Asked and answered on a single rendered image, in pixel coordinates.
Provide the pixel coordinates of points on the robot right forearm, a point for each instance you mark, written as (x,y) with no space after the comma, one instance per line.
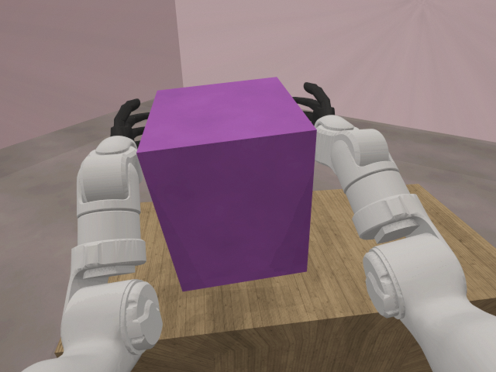
(383,207)

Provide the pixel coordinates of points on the left robot hand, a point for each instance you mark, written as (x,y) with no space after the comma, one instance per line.
(123,122)

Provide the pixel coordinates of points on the robot right upper arm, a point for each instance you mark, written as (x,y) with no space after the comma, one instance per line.
(417,280)

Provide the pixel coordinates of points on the right robot hand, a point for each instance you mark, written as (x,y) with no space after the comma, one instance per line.
(321,107)

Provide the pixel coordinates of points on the robot left upper arm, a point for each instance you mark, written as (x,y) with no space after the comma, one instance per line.
(106,328)

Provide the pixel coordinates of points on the robot left forearm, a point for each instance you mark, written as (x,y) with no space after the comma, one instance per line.
(108,216)

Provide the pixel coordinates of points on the carton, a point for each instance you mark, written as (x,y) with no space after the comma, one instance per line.
(230,170)

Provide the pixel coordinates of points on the pedestal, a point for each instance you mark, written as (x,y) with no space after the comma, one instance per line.
(322,320)

